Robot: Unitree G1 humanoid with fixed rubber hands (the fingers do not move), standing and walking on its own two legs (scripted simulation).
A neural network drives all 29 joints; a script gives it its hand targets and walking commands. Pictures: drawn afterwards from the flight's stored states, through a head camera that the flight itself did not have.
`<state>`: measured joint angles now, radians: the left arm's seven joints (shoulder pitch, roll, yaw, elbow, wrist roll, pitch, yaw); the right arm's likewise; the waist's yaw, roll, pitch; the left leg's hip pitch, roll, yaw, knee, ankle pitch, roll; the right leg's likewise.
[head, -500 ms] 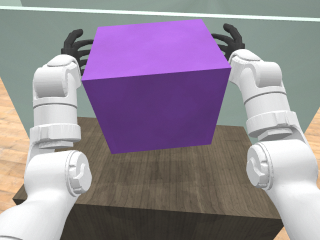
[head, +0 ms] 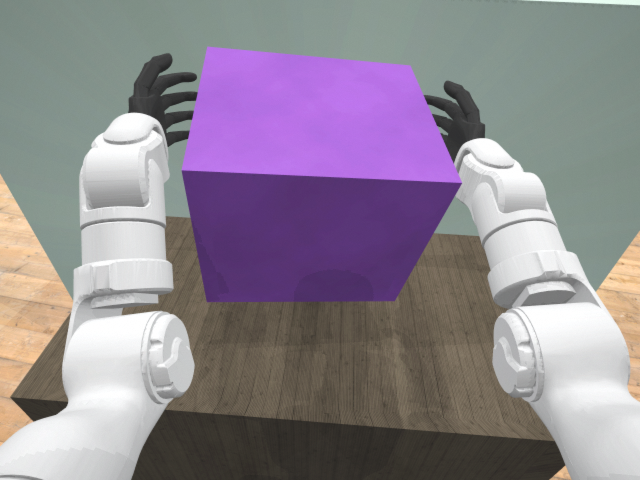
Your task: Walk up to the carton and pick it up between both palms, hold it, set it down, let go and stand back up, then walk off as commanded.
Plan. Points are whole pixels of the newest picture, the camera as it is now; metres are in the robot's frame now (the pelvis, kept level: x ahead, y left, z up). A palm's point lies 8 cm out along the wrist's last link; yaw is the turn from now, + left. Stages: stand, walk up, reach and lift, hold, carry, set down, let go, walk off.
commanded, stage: set down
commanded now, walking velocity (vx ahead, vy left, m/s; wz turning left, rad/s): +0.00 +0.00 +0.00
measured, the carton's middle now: (308, 184) +0.43 +0.03 +0.21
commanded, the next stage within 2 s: none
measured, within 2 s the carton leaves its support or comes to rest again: neither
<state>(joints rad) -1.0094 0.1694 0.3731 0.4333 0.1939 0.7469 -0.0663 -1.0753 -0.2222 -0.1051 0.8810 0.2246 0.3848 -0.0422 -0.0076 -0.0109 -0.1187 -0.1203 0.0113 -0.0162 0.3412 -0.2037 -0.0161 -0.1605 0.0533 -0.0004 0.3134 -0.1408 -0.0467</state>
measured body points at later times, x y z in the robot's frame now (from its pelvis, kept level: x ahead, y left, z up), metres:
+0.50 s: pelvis -0.01 +0.00 +0.00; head -0.06 +0.01 +0.45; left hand +0.38 +0.21 +0.28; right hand +0.42 -0.14 +0.27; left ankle -0.02 +0.13 -0.75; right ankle +0.02 -0.09 -0.75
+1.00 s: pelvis +0.00 +0.00 +0.00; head -0.04 +0.00 +0.45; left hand +0.39 +0.19 +0.24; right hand +0.43 -0.17 +0.22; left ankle -0.02 +0.13 -0.75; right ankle +0.02 -0.09 -0.75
